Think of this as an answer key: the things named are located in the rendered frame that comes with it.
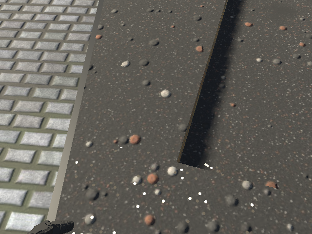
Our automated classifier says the left robot hand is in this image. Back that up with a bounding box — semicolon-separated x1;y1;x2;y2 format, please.
27;220;74;234

